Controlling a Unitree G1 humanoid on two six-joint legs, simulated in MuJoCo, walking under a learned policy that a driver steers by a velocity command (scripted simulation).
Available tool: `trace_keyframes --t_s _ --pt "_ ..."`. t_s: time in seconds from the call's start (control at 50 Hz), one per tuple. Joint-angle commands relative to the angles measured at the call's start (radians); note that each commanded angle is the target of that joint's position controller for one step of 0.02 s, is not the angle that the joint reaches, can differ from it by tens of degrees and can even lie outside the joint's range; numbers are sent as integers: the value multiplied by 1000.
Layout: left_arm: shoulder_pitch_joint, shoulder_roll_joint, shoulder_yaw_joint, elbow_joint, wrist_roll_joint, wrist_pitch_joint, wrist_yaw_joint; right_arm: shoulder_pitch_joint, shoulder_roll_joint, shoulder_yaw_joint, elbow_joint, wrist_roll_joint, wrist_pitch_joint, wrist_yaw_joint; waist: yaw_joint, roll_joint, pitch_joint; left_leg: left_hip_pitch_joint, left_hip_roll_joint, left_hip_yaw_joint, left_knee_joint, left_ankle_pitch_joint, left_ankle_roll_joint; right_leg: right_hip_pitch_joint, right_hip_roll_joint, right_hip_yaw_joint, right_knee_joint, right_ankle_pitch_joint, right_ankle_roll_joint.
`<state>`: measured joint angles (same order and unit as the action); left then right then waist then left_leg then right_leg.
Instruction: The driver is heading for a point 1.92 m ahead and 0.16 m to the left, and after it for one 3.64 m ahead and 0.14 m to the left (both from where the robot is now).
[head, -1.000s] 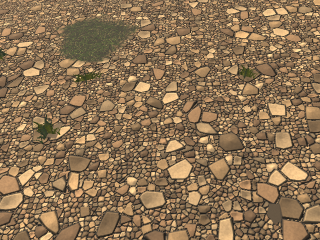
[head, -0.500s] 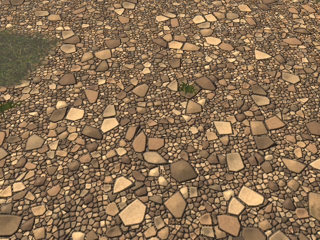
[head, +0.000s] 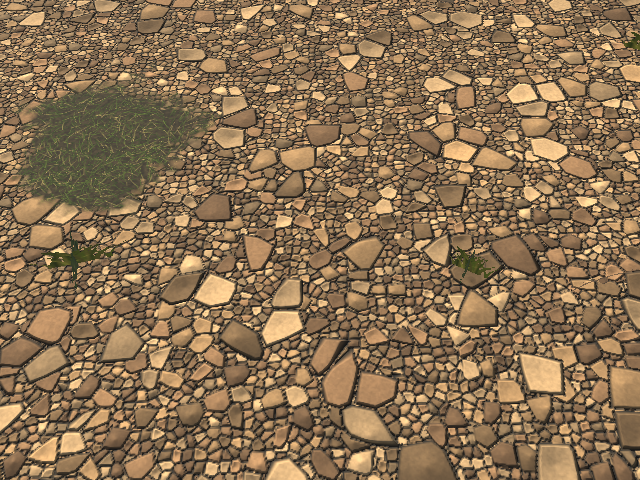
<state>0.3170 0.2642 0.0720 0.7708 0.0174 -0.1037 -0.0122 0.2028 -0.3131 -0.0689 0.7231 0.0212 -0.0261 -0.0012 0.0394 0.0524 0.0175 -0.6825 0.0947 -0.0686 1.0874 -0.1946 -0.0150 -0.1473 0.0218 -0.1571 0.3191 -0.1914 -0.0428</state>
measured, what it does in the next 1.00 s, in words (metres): walks ahead, turning left: left foot, then right foot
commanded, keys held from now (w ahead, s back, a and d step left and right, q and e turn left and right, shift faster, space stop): q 0.36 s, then no key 0.64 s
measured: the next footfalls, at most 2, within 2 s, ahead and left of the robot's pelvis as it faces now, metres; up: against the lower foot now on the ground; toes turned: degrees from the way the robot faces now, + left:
left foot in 0.24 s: +0.26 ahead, +0.14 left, +0.00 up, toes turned +11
right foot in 0.68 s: +0.29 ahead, -0.10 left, +0.00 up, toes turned +18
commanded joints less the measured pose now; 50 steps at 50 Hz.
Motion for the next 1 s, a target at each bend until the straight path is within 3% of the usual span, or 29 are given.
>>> trace_keyframes --t_s 0.02,0.08,0.14,0.18,0.2,0.22,0.24,0.26,0.28,0.3,0.32,0.34,0.36,0.38,0.42,0.48,0.54,0.6,0.66,0.68,0.7,0.72,0.74,0.76,0.8,0.84,1.0 --pt "-127 131 30 -73 2 -17 20 18 -15 -3 -55 -10 -5 8 -58 -103 28 32 20 -12 -157 164 -5 -47 -255 69 -151 432 -134" --pt "-98 164 39 -53 -8 2 39 -92 12 6 -91 -18 -13 34 -11 -103 20 103 -11 71 -344 270 5 -10 -249 -8 -104 530 -113" --pt "-84 194 52 -41 -33 27 45 -126 -19 -8 -130 -14 -5 55 -4 -126 -2 104 -27 92 -426 189 35 104 -289 -8 -20 578 -97" --pt "-102 211 61 -45 -54 44 50 -86 -55 -27 -141 -20 2 62 -37 -146 -39 165 -69 129 -457 83 71 145 -298 -11 99 711 -79" --pt "-118 213 63 -51 -62 52 52 -14 -79 -43 -127 -19 3 62 -78 -137 -74 257 -105 151 -508 80 96 140 -281 -25 216 758 -60" --pt "-115 188 56 -55 -63 55 50 100 -125 -68 -98 -21 1 50 -133 -91 -133 419 -150 157 -605 192 129 98 -223 -50 406 689 -21" --pt "-63 139 37 -75 -23 49 44 157 -223 -94 -106 -21 5 23 -136 80 -206 665 13 -72 -589 652 200 -136 -149 -56 703 248 51" --pt "49 57 5 -98 19 42 30 90 -296 -88 -148 -46 1 15 -18 237 -333 915 267 -520 -563 962 436 -469 34 73 1056 -557 119" --pt "2 145 16 -84 -9 38 18 102 -229 -74 -170 -41 1 27 -103 96 -475 913 278 -570 -654 727 464 -498 12 264 1131 -507 107" --pt "-85 168 21 -105 -36 44 17 44 -183 -61 -174 -30 -3 31 -97 41 -355 821 231 -460 -684 551 410 -554 -21 260 1105 -409 92" --pt "-119 155 20 -106 -23 53 30 2 -140 -51 -169 -7 2 26 -72 -33 -249 699 172 -377 -704 416 344 -568 -57 249 1024 -330 90" --pt "-139 155 22 -105 -9 66 44 -34 -114 -41 -174 0 9 18 -50 -37 -183 576 134 -330 -727 347 306 -537 -78 249 948 -281 92" --pt "-131 159 26 -107 -6 79 48 -55 -113 -39 -179 -10 14 12 -21 -12 -158 476 105 -303 -750 321 289 -471 -80 249 902 -250 91" --pt "-114 149 24 -101 -4 86 49 -71 -116 -40 -184 -25 15 9 -7 8 -159 427 92 -281 -757 351 284 -427 -69 232 877 -227 94" --pt "-90 120 15 -84 -4 91 54 -64 -120 -41 -176 -35 11 -1 -3 24 -185 407 77 -234 -746 439 283 -392 -61 220 798 -203 108" --pt "-117 99 5 -83 -8 100 62 -51 -120 -39 -162 -29 20 -17 -22 39 -210 414 65 -218 -741 338 267 -369 -67 224 686 -148 124" --pt "-156 96 3 -92 -15 109 60 -67 -108 -31 -161 -34 32 -21 -42 73 -172 366 51 -233 -768 72 249 -319 -71 221 576 -115 122" --pt "-174 97 2 -100 -17 101 51 -56 -92 -21 -148 -39 39 -14 -64 94 -137 366 60 -271 -757 -23 244 -265 -64 211 460 -145 110" --pt "-124 68 -3 -84 -14 84 32 -58 -52 1 -132 -31 44 -10 -26 82 -119 354 33 -270 -698 -21 197 -108 -42 177 173 -26 72" --pt "-118 85 -2 -85 1 79 27 -16 -28 9 -117 -32 40 -9 -32 50 -117 326 0 -249 -670 -46 147 -33 -80 214 105 60 49" --pt "-113 156 9 -97 19 77 28 29 -10 14 -112 -47 31 -8 -71 -85 -120 273 -78 -172 -557 -129 89 15 -215 342 87 216 -3" --pt "-163 162 12 -79 21 79 26 47 -7 9 -122 -39 24 -4 -129 -274 -93 311 -143 -44 -551 -173 47 -101 -267 412 61 152 -84" --pt "-205 93 -4 -99 14 74 23 -1 -40 5 -120 -52 22 -5 -101 -243 -77 388 -118 -44 -559 -108 25 -168 -241 407 33 29 -85" --pt "-196 78 -8 -95 11 71 23 -48 -47 -2 -124 -49 26 -4 -79 -217 -71 410 -123 -43 -566 -57 26 -171 -191 361 43 -58 -45" --pt "-176 98 -5 -88 5 63 24 -62 -31 -2 -123 -50 43 -7 -64 -198 -40 433 -111 -60 -578 -10 36 -194 -155 321 50 -124 -9" --pt "-148 93 -7 -85 3 61 29 -51 -22 -1 -114 -41 42 -4 -56 -149 -18 414 -103 -77 -593 -1 54 -176 -124 279 78 -112 9" --pt "-119 67 -12 -90 -5 68 32 -39 -1 -3 -89 -35 26 -9 -31 -39 -62 424 -87 -99 -588 116 49 -99 -87 238 153 11 5"
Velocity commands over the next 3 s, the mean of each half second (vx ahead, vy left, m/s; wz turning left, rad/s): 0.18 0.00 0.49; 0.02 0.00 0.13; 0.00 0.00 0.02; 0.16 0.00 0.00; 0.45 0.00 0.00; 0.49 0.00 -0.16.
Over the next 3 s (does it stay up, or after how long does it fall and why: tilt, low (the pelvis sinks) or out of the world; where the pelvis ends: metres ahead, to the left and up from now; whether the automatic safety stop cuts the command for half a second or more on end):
stays up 0.81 0.22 -0.02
